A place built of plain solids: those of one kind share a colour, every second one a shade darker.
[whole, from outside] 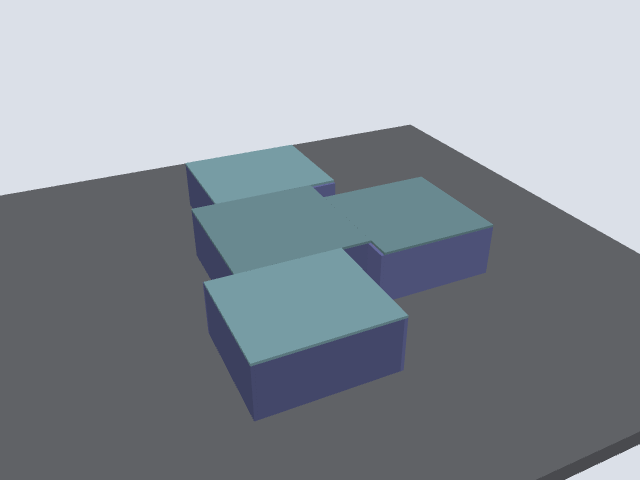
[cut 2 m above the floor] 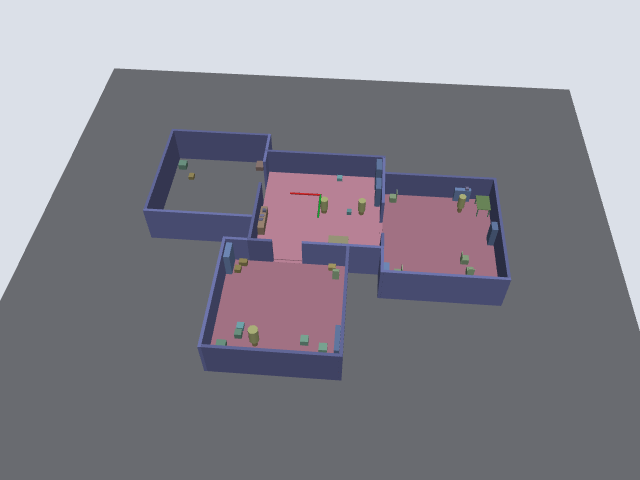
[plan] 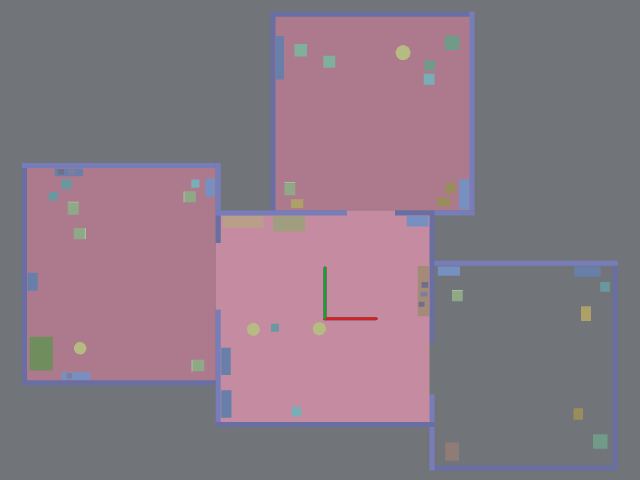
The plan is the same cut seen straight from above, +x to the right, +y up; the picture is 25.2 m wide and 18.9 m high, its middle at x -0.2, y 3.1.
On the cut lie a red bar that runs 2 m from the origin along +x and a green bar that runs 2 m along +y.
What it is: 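A storey of a house; a hub and three side rooms behind broad openings; the side rooms' floors lie 0.74 m, 0.056 m and not at all below the hub's; a bare drop, one riser, a flush line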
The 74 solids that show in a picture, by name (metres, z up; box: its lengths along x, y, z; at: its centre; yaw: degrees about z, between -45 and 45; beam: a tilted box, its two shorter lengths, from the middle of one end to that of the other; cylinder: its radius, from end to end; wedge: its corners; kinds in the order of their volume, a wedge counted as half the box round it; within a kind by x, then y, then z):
{
 "floor_1": {"box": [7.42, 8.36, 0.79], "at": [-8.02, 1.76, 0.35]},
 "floor_2": {"box": [0.2, 2.64, 0.79], "at": [-4.21, 1.67, 0.35]},
 "floor_3": {"box": [8.22, 8.13, 0.79], "at": [0.0, 0.0, 0.35]},
 "floor_4": {"box": [1.9, 0.2, 0.74], "at": [1.81, 4.17, 0.32]},
 "floor_5": {"box": [7.64, 7.63, 0.74], "at": [1.87, 8.08, 0.32]},
 "wall_1": {"box": [0.2, 8.36, 3.44], "at": [-11.83, 1.76, 1.67]},
 "wall_2": {"box": [7.62, 0.2, 3.44], "at": [-8.12, -2.52, 1.67]},
 "wall_3": {"box": [7.62, 0.2, 3.44], "at": [-8.12, 6.04, 1.67]},
 "wall_4": {"box": [0.2, 4.41, 3.44], "at": [-4.21, -1.86, 1.67]},
 "wall_5": {"box": [0.2, 1.08, 3.44], "at": [-4.21, 3.52, 1.67]},
 "wall_6": {"box": [0.2, 1.87, 3.44], "at": [-4.21, 5.2, 1.67]},
 "wall_7": {"box": [0.2, 7.83, 3.44], "at": [-2.05, 8.18, 1.67]},
 "wall_8": {"box": [5.17, 0.2, 3.44], "at": [-1.73, 4.17, 1.67]},
 "wall_9": {"box": [8.62, 0.2, 3.44], "at": [0.0, -4.17, 1.67]},
 "wall_10": {"box": [7.64, 0.2, 3.44], "at": [1.87, 11.99, 1.67]},
 "wall_11": {"box": [1.55, 0.2, 3.44], "at": [3.53, 4.17, 1.67]},
 "wall_12": {"box": [0.2, 1.71, 3.44], "at": [4.21, -5.12, 1.67]},
 "wall_13": {"box": [0.2, 1.09, 3.44], "at": [4.21, -3.52, 1.67]},
 "wall_14": {"box": [0.2, 5.01, 3.44], "at": [4.21, 1.56, 1.67]},
 "wall_15": {"box": [1.58, 0.2, 3.44], "at": [5.1, 4.17, 1.67]},
 "wall_16": {"box": [0.2, 7.83, 3.44], "at": [5.79, 8.18, 1.67]},
 "wall_17": {"box": [7.21, 0.2, 3.44], "at": [7.92, -5.88, 1.67]},
 "wall_18": {"box": [7.21, 0.2, 3.44], "at": [7.92, 2.18, 1.67]},
 "wall_19": {"box": [0.2, 7.86, 3.44], "at": [11.42, -1.85, 1.67]},
 "roof_1": {"box": [7.62, 8.76, 0.16], "at": [-8.12, 1.76, 3.47]},
 "roof_2": {"box": [8.62, 8.53, 0.16], "at": [0.0, 0.0, 3.47]},
 "roof_3": {"box": [8.04, 7.83, 0.16], "at": [1.87, 8.18, 3.47]},
 "roof_4": {"box": [7.21, 8.26, 0.16], "at": [7.92, -1.85, 3.47]},
 "case_1": {"box": [0.4, 0.71, 1.58], "at": [-11.51, 1.45, 1.53]},
 "case_2": {"box": [1.11, 0.3, 1.17], "at": [-10.09, 5.76, 1.33]},
 "case_3": {"box": [1.13, 0.29, 1.07], "at": [-9.8, -2.26, 1.28]},
 "case_4": {"box": [0.38, 0.72, 1.29], "at": [-4.52, 5.16, 1.39]},
 "case_5": {"box": [0.38, 1.07, 1.79], "at": [-3.9, -1.68, 1.64]},
 "case_6": {"box": [0.4, 1.08, 2.07], "at": [-3.89, -3.35, 1.78]},
 "case_7": {"box": [0.32, 1.72, 1.02], "at": [-1.77, 10.27, 1.2]},
 "case_8": {"box": [0.86, 0.42, 1.42], "at": [3.64, 3.84, 1.46]},
 "case_9": {"box": [0.88, 0.37, 1.72], "at": [4.88, 1.88, 0.81]},
 "case_10": {"box": [0.4, 1.19, 1.77], "at": [5.47, 4.89, 1.57]},
 "case_11": {"box": [1.05, 0.41, 1.48], "at": [10.33, 1.85, 0.69]},
 "wardrobe_1": {"box": [1.27, 0.61, 1.98], "at": [-1.42, 3.74, 1.73]},
 "sideboard_1": {"box": [1.62, 0.46, 0.73], "at": [-3.22, 3.81, 1.11]},
 "sideboard_2": {"box": [0.44, 1.98, 0.73], "at": [3.87, 1.08, 1.11]},
 "bush_1": {"cylinder": 0.24, "from": [-9.65, -1.16, 1.23], "to": [-9.65, -1.16, 2.21]},
 "bush_2": {"cylinder": 0.25, "from": [-2.82, -0.42, 1.12], "to": [-2.82, -0.42, 2.03]},
 "bush_3": {"cylinder": 0.26, "from": [-0.23, -0.39, 1.08], "to": [-0.23, -0.39, 1.99]},
 "bush_4": {"cylinder": 0.29, "from": [3.07, 10.48, 1.22], "to": [3.07, 10.48, 2.3]},
 "pouf_1": {"box": [0.5, 0.5, 0.42], "at": [-0.96, 10.57, 0.9]},
 "pouf_2": {"box": [0.47, 0.47, 0.42], "at": [0.17, 10.12, 0.9]},
 "pouf_3": {"box": [0.43, 0.43, 0.42], "at": [4.12, 9.97, 0.9]},
 "pouf_4": {"box": [0.58, 0.58, 0.46], "at": [5.0, 10.86, 0.92]},
 "pouf_5": {"box": [0.57, 0.57, 0.5], "at": [10.84, -4.83, 0.2]},
 "chair_1": {"box": [0.43, 0.47, 0.47], "at": [-9.92, 4.33, 0.98]},
 "chair_2": {"box": [0.43, 0.042, 0.86], "at": [-9.92, 4.58, 1.18]},
 "chair_3": {"box": [0.43, 0.44, 0.45], "at": [-9.68, 3.35, 0.97]},
 "chair_4": {"box": [0.43, 0.43, 0.43], "at": [-5.3, 4.8, 0.96]},
 "chair_5": {"box": [0.45, 0.45, 0.44], "at": [-4.98, -1.84, 0.96]},
 "chair_6": {"box": [0.43, 0.47, 0.45], "at": [-1.38, 5.1, 0.91]},
 "chair_7": {"box": [0.43, 0.046, 0.87], "at": [-1.38, 5.36, 1.12]},
 "chair_8": {"box": [0.43, 0.41, 0.48], "at": [5.21, 0.89, 0.19]},
 "toybox_1": {"box": [0.48, 0.35, 0.32], "at": [-1.1, 4.54, 0.85]},
 "toybox_2": {"box": [0.53, 0.35, 0.37], "at": [4.67, 4.6, 0.87]},
 "toybox_3": {"box": [0.4, 0.43, 0.32], "at": [4.94, 5.14, 0.85]},
 "toybox_4": {"box": [0.38, 0.46, 0.33], "at": [9.97, -3.75, 0.11]},
 "toybox_5": {"box": [0.4, 0.58, 0.35], "at": [10.27, 0.2, 0.12]},
 "basket_1": {"box": [0.35, 0.35, 0.28], "at": [-10.7, 4.82, 0.88]},
 "basket_2": {"box": [0.39, 0.39, 0.35], "at": [-10.18, 5.29, 0.92]},
 "basket_3": {"box": [0.33, 0.33, 0.29], "at": [-5.11, 5.32, 0.89]},
 "basket_4": {"box": [0.32, 0.32, 0.3], "at": [-1.97, -0.36, 0.89]},
 "basket_5": {"box": [0.38, 0.38, 0.27], "at": [-1.13, -3.66, 0.88]},
 "basket_6": {"box": [0.43, 0.43, 0.32], "at": [4.1, 9.43, 0.85]},
 "basket_7": {"box": [0.39, 0.39, 0.4], "at": [11.02, 1.25, 0.15]},
 "lowtable_1": {"box": [0.55, 0.71, 0.42], "at": [5.0, -5.23, 0.16]},
 "table_1": {"box": [0.92, 1.34, 0.04], "at": [-11.18, -1.38, 1.5]},
 "books_1": {"box": [0.27, 0.23, 0.048], "at": [3.93, 1.34, 1.5]}
}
